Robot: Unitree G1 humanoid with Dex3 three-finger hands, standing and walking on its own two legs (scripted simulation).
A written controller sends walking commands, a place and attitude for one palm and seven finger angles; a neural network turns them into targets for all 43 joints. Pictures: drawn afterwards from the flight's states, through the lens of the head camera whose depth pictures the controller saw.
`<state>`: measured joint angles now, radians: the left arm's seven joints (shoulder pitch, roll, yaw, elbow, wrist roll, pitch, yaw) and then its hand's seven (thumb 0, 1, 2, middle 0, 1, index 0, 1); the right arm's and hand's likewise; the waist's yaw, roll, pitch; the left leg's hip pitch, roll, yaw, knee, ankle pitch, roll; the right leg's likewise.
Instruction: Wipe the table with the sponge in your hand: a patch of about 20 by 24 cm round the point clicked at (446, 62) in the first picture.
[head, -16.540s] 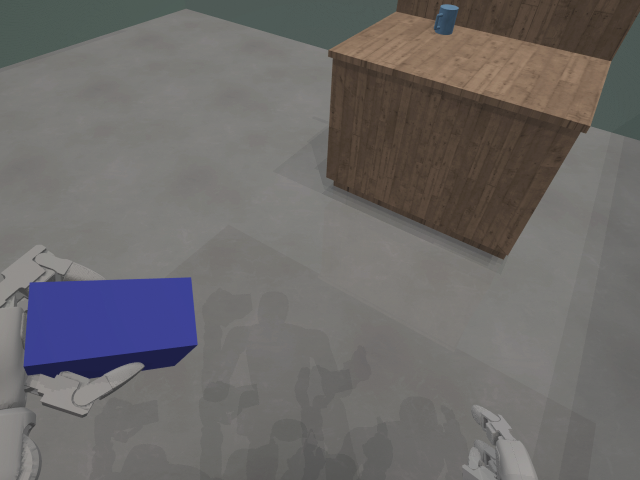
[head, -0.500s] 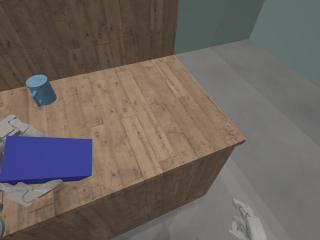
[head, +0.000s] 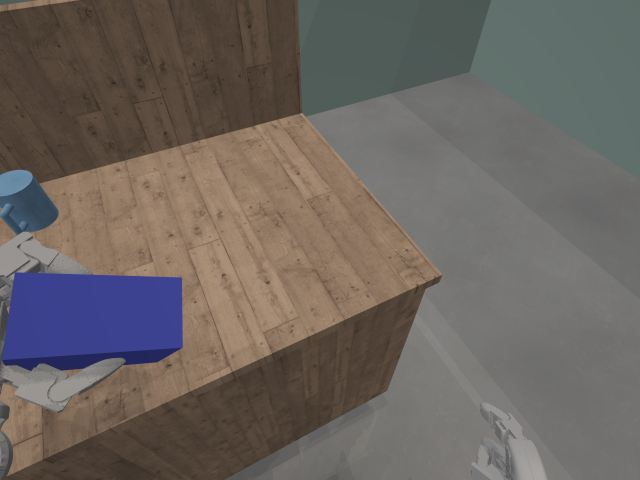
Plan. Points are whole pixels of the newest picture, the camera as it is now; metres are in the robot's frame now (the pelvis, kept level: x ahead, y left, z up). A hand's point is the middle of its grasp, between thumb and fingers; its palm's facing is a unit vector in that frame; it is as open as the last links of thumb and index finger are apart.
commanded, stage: come to a stop and stand still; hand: left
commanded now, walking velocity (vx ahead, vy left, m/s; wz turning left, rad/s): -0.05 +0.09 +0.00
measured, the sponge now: (123, 324) +0.24 +0.20 +0.14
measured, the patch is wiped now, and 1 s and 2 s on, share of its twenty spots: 0.00 0.00 0.00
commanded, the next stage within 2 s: look again from close up in 0.84 s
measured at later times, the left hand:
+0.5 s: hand (116, 353) +0.20 +0.19 +0.16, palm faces +0.37 -0.84 -0.39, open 10.3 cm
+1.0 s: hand (47, 304) +0.22 +0.23 +0.21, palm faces +0.54 -0.74 -0.41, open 10.3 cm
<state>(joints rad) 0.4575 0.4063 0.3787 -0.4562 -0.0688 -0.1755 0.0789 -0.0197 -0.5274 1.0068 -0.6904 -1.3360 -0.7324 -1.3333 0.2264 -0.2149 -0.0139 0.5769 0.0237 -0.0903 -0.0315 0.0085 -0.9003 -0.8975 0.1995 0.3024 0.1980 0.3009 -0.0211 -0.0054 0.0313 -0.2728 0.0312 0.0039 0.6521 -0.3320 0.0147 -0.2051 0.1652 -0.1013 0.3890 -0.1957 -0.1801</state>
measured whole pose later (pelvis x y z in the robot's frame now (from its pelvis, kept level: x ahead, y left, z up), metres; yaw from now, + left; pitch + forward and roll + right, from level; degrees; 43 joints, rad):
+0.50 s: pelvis -0.01 -0.06 +0.00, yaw +2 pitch -1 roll -1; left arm 0.50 0.37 0.39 -0.56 -0.05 -0.21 0.10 -0.02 -0.53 1.01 -0.69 -1.33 -0.73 -1.33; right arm 0.24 -0.19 0.00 0.62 0.02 -0.12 -0.04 0.01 -0.90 -0.90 0.20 0.30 0.20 0.30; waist -0.01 -0.05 0.09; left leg -0.27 -0.02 -0.01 0.57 -0.29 0.02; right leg -0.27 -0.02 -0.03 0.54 -0.25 0.02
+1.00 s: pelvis -0.02 -0.08 +0.00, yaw +2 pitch +0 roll -1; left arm 0.16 0.54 0.47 -0.30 -0.05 -0.27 0.11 -0.02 -0.53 1.01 -0.69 -1.33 -0.73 -1.33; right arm 0.23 -0.21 0.08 0.58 0.01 -0.15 -0.02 0.01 -0.90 -0.90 0.20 0.30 0.20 0.30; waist 0.06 -0.04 0.06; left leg -0.30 0.01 -0.04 0.54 -0.24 0.00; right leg -0.28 0.02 -0.05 0.46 -0.18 -0.01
